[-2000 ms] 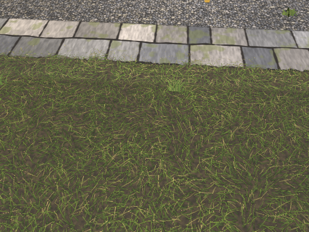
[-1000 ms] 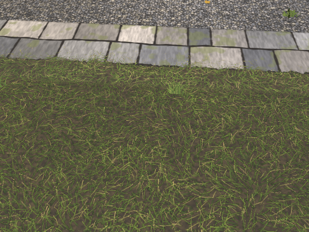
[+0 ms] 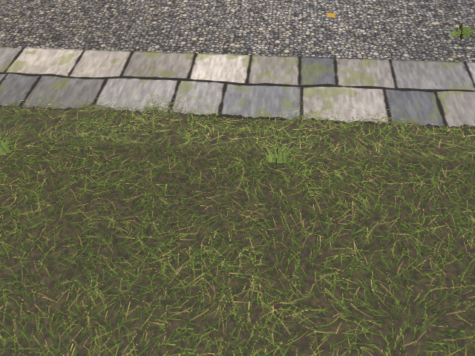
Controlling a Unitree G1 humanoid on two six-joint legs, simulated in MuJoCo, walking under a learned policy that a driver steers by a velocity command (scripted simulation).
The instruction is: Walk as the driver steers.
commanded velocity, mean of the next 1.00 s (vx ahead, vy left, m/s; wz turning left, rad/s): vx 0.48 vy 0.00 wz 0.00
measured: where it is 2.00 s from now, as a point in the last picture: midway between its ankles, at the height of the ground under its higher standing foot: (252, 214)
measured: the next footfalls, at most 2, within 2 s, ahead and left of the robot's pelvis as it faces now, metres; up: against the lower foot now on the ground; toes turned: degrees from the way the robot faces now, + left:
left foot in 0.28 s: +0.31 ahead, +0.09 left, +0.00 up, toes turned +3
right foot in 0.84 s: +0.62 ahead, -0.07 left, +0.00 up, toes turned -5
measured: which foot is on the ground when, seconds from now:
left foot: up 0.00-0.26, down 0.28-0.84, up 0.86-1.00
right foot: down 0.00-0.28, up 0.30-0.82, down 0.84-1.00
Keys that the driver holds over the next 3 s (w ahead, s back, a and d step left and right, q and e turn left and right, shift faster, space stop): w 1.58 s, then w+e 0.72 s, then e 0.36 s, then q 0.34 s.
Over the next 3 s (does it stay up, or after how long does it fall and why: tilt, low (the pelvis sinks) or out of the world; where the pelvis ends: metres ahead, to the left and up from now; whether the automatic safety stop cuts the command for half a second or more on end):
stays up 1.37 -0.06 0.00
